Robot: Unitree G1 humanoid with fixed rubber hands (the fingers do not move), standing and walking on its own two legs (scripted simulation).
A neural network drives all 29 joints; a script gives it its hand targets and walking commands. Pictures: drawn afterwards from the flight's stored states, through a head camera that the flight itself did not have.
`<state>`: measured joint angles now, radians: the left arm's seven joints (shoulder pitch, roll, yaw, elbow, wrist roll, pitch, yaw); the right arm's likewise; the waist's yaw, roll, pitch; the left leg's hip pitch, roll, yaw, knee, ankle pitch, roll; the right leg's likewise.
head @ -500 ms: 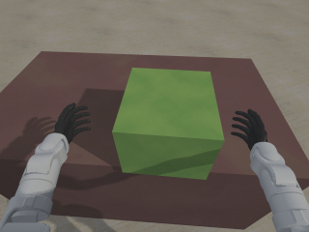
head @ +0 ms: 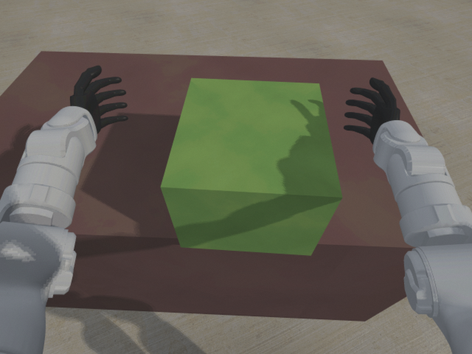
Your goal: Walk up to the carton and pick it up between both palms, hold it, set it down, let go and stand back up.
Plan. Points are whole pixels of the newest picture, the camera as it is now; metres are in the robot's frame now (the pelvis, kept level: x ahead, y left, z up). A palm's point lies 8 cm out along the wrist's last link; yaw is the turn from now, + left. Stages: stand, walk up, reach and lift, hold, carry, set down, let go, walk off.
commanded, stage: reach and lift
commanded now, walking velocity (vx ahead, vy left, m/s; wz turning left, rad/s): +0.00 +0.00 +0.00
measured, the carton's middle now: (250, 165) +0.49 -0.01 +0.01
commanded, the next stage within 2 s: none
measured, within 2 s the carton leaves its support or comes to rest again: neither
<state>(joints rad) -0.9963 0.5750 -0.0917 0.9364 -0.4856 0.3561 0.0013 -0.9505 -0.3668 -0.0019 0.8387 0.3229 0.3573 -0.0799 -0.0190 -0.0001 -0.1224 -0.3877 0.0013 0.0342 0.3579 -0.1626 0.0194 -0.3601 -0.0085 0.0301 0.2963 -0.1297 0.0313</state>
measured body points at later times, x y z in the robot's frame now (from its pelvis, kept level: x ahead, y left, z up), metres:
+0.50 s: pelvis +0.02 -0.01 +0.00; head +0.08 -0.01 +0.45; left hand +0.46 +0.24 +0.10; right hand +0.45 -0.24 +0.07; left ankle +0.00 +0.10 -0.75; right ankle +0.00 -0.14 -0.75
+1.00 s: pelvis -0.01 -0.01 -0.02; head +0.08 +0.00 +0.42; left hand +0.46 +0.24 +0.06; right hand +0.45 -0.24 +0.06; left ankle +0.00 +0.10 -0.75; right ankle +0.00 -0.14 -0.75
